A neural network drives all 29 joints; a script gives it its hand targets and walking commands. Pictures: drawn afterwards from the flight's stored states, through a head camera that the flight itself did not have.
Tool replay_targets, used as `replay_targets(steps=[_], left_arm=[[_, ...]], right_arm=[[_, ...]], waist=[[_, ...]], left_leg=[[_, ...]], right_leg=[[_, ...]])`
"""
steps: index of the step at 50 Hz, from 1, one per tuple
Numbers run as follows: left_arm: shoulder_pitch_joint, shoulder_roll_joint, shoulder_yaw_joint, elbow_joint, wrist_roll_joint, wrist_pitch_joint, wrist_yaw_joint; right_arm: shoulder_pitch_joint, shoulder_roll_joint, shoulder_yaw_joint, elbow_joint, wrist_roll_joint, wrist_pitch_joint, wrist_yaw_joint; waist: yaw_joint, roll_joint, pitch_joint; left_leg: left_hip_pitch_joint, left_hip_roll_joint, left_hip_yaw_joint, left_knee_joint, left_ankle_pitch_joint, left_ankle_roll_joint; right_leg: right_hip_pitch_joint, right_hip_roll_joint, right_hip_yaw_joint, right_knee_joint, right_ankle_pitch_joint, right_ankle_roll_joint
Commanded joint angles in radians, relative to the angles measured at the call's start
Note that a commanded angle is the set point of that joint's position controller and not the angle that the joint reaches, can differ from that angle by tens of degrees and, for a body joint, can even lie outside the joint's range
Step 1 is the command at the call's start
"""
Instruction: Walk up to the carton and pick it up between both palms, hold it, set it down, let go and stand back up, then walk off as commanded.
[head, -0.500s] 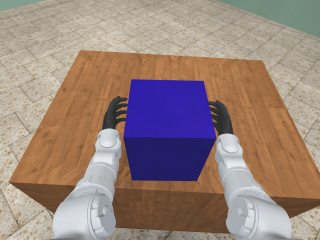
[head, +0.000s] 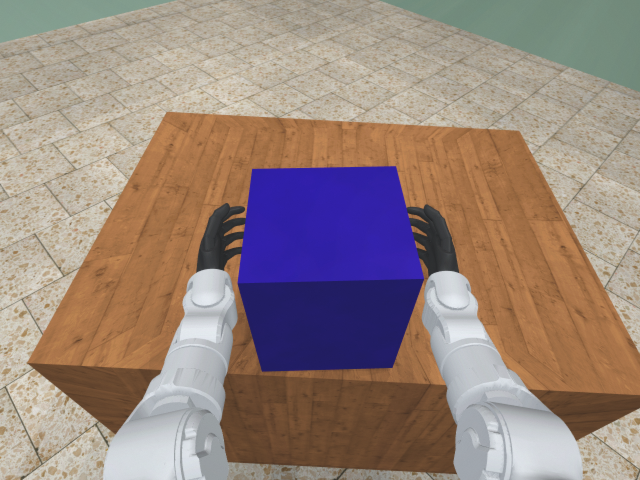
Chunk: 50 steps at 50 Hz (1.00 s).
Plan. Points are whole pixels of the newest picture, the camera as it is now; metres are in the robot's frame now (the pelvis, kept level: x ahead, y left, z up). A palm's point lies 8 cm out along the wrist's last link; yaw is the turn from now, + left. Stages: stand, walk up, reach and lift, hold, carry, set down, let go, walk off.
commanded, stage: reach and lift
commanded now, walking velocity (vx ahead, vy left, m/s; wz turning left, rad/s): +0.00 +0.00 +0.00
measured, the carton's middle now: (325, 273) +0.43 +0.02 -0.01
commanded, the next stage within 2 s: none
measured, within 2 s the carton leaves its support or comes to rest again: neither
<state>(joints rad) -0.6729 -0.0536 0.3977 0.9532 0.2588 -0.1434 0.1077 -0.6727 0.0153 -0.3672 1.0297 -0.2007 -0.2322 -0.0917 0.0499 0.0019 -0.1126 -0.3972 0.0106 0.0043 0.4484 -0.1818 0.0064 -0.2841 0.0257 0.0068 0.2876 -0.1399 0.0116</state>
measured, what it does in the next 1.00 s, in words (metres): stands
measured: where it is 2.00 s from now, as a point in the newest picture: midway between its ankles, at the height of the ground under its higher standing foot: outside the picture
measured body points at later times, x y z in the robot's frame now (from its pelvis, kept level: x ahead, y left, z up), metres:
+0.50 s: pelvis -0.02 +0.00 +0.00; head -0.03 +0.02 +0.45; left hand +0.39 +0.16 +0.13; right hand +0.40 -0.14 +0.13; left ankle +0.02 +0.09 -0.74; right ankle +0.00 -0.14 -0.74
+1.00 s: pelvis -0.03 +0.00 +0.00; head -0.08 +0.02 +0.45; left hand +0.38 +0.16 +0.18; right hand +0.38 -0.15 +0.17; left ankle +0.02 +0.09 -0.74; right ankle +0.00 -0.14 -0.74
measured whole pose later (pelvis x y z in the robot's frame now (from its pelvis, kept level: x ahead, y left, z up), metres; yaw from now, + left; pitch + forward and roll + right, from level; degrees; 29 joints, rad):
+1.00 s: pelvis -0.03 +0.00 +0.00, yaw +0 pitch -2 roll -2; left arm -0.81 -0.03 0.35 0.69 0.24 0.41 0.11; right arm -0.79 -0.04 -0.24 0.91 0.01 0.17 -0.12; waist -0.02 -0.01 -0.11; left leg -0.24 0.01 0.00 0.44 -0.17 0.01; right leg -0.13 0.03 0.01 0.28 -0.12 0.02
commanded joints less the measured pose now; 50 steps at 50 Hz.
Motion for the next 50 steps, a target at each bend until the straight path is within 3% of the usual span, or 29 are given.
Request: replay_targets(steps=[1, 6, 7, 11, 15, 16, 21, 22, 23, 26, 27, 28, 29, 30, 31, 36, 40, 42, 49, 50], left_arm=[[-0.687, -0.679, -0.501, -0.227, -0.056, 0.000, -0.061], [-0.694, -0.668, -0.472, -0.198, -0.056, 0.079, -0.060], [-0.689, -0.676, -0.477, -0.205, -0.059, 0.102, -0.058], [-0.700, -0.669, -0.462, -0.218, -0.065, 0.168, -0.063], [-0.714, -0.686, -0.484, -0.287, -0.077, 0.221, -0.066], [-0.717, -0.678, -0.478, -0.278, -0.075, 0.233, -0.071], [-0.670, -0.662, -0.469, -0.329, -0.073, 0.290, -0.086], [-0.657, -0.677, -0.482, -0.344, -0.070, 0.304, -0.090], [-0.662, -0.665, -0.473, -0.343, -0.064, 0.318, -0.096], [-0.695, -0.659, -0.467, -0.350, -0.069, 0.348, -0.105], [-0.699, -0.668, -0.482, -0.373, -0.073, 0.363, -0.108], [-0.689, -0.659, -0.478, -0.383, -0.080, 0.380, -0.110], [-0.723, -0.674, -0.489, -0.388, -0.084, 0.385, -0.110], [-0.723, -0.677, -0.504, -0.410, -0.095, 0.392, -0.111], [-0.707, -0.684, -0.520, -0.430, -0.100, 0.403, -0.112], [-0.732, -0.661, -0.504, -0.396, -0.095, 0.457, -0.123], [-0.735, -0.651, -0.487, -0.400, -0.079, 0.495, -0.135], [-0.715, -0.634, -0.454, -0.375, -0.068, 0.518, -0.145], [-0.718, -0.653, -0.484, -0.423, -0.087, 0.567, -0.144], [-0.729, -0.662, -0.499, -0.442, -0.098, 0.566, -0.141]], right_arm=[[-0.691, 0.593, 0.393, -0.183, 0.030, -0.021, 0.134], [-0.719, 0.563, 0.381, -0.172, 0.057, 0.049, 0.140], [-0.746, 0.552, 0.379, -0.180, 0.065, 0.057, 0.146], [-0.775, 0.542, 0.369, -0.207, 0.085, 0.100, 0.143], [-0.791, 0.549, 0.386, -0.235, 0.126, 0.133, 0.139], [-0.825, 0.554, 0.398, -0.245, 0.135, 0.141, 0.136], [-0.796, 0.580, 0.442, -0.292, 0.165, 0.180, 0.114], [-0.778, 0.567, 0.448, -0.282, 0.179, 0.189, 0.112], [-0.801, 0.567, 0.442, -0.284, 0.174, 0.198, 0.108], [-0.795, 0.564, 0.433, -0.264, 0.186, 0.229, 0.107], [-0.804, 0.557, 0.425, -0.277, 0.186, 0.231, 0.107], [-0.829, 0.570, 0.450, -0.319, 0.203, 0.234, 0.101], [-0.836, 0.566, 0.438, -0.292, 0.201, 0.244, 0.101], [-0.853, 0.578, 0.449, -0.326, 0.205, 0.244, 0.101], [-0.836, 0.572, 0.455, -0.329, 0.215, 0.250, 0.096], [-0.881, 0.563, 0.446, -0.326, 0.234, 0.280, 0.091], [-0.890, 0.553, 0.440, -0.319, 0.243, 0.302, 0.088], [-0.904, 0.552, 0.443, -0.335, 0.249, 0.316, 0.081], [-0.993, 0.557, 0.519, -0.436, 0.322, 0.337, 0.067], [-0.986, 0.563, 0.521, -0.432, 0.334, 0.343, 0.063]], waist=[[-0.038, 0.058, -0.604], [-0.039, 0.030, -0.522], [-0.036, 0.047, -0.525], [-0.048, 0.028, -0.518], [-0.060, 0.030, -0.520], [-0.048, 0.018, -0.522], [-0.046, -0.001, -0.493], [-0.056, 0.022, -0.482], [-0.060, -0.002, -0.456], [-0.063, 0.007, -0.390], [-0.073, 0.019, -0.389], [-0.064, -0.001, -0.399], [-0.075, 0.001, -0.384], [-0.075, 0.001, -0.395], [-0.097, 0.007, -0.406], [-0.090, 0.004, -0.312], [-0.102, 0.000, -0.293], [-0.097, -0.026, -0.259], [-0.079, 0.004, -0.335], [-0.093, 0.008, -0.350]], left_leg=[[0.480, 0.020, 0.003, -0.025, 0.513, -0.105], [0.445, 0.020, -0.006, -0.062, 0.334, -0.083], [0.446, 0.019, -0.006, -0.065, 0.320, -0.084], [0.447, 0.016, -0.006, -0.084, 0.274, -0.074], [0.480, 0.015, -0.010, -0.076, 0.319, -0.077], [0.469, 0.010, -0.009, -0.077, 0.315, -0.069], [0.472, -0.001, -0.006, -0.075, 0.351, -0.058], [0.488, 0.000, -0.008, -0.074, 0.369, -0.065], [0.478, -0.005, -0.009, -0.079, 0.347, -0.058], [0.462, -0.006, -0.006, -0.103, 0.263, -0.054], [0.463, -0.004, -0.008, -0.104, 0.246, -0.057], [0.456, -0.010, -0.008, -0.104, 0.261, -0.048], [0.456, -0.008, -0.014, -0.110, 0.225, -0.052], [0.454, -0.012, -0.011, -0.107, 0.241, -0.051], [0.471, -0.012, -0.016, -0.101, 0.270, -0.056], [0.422, -0.018, -0.009, -0.138, 0.119, -0.041], [0.408, -0.015, -0.012, -0.152, 0.067, -0.030], [0.389, -0.024, -0.003, -0.166, 0.033, -0.014], [0.430, -0.024, -0.006, -0.144, 0.118, -0.017], [0.452, -0.022, -0.014, -0.140, 0.138, -0.025]], right_leg=[[0.071, 0.046, -0.087, -0.035, 0.148, -0.041], [0.072, 0.038, -0.080, -0.039, 0.050, -0.040], [0.065, 0.040, -0.084, -0.039, 0.039, -0.042], [0.109, 0.038, -0.079, -0.036, 0.058, -0.034], [0.146, 0.042, -0.081, -0.026, 0.114, -0.030], [0.152, 0.043, -0.077, -0.027, 0.107, -0.024], [0.223, 0.046, -0.065, -0.016, 0.182, -0.013], [0.234, 0.046, -0.067, -0.016, 0.198, -0.014], [0.230, 0.048, -0.072, -0.025, 0.179, -0.010], [0.215, 0.045, -0.064, -0.031, 0.095, -0.010], [0.211, 0.045, -0.067, -0.029, 0.088, -0.013], [0.245, 0.044, -0.060, -0.026, 0.116, -0.007], [0.221, 0.045, -0.063, -0.033, 0.070, -0.008], [0.233, 0.047, -0.067, -0.027, 0.093, -0.007], [0.244, 0.047, -0.066, -0.027, 0.122, -0.005], [0.224, 0.037, -0.058, -0.041, 0.003, -0.003], [0.226, 0.034, -0.060, -0.045, -0.034, 0.001], [0.229, 0.027, -0.051, -0.053, -0.053, 0.007], [0.253, 0.035, -0.051, -0.051, 0.015, 0.006], [0.248, 0.038, -0.056, -0.051, 0.024, 0.004]])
